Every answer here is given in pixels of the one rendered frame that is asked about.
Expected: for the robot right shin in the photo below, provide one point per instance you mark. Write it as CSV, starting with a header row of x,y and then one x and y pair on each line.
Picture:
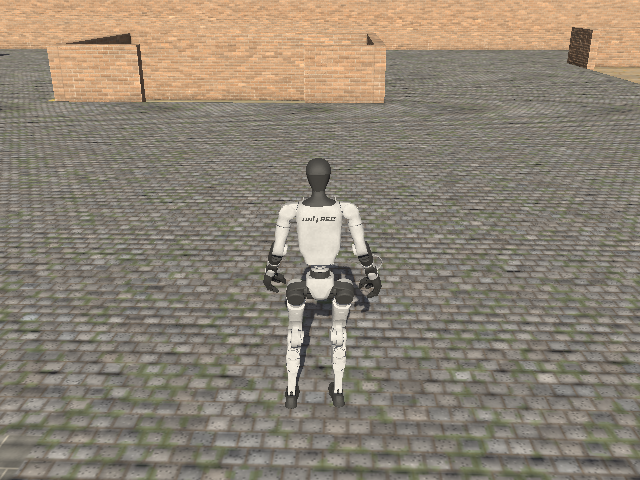
x,y
338,360

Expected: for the robot right forearm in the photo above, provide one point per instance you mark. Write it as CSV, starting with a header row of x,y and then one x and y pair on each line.
x,y
368,264

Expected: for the right robot upper arm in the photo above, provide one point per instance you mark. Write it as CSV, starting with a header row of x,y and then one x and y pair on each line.
x,y
351,212

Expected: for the robot shin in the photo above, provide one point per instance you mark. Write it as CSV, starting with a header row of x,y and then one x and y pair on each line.
x,y
292,363
338,360

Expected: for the right robot hand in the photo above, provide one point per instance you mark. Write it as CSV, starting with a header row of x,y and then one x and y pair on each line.
x,y
376,283

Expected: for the left robot hand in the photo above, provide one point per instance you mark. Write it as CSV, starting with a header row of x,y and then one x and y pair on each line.
x,y
278,278

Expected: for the left robot upper arm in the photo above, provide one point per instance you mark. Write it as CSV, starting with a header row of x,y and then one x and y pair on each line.
x,y
287,212

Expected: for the robot left forearm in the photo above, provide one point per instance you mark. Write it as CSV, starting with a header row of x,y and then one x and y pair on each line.
x,y
272,263

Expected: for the robot left shin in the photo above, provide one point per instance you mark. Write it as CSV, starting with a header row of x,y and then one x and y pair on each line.
x,y
292,363

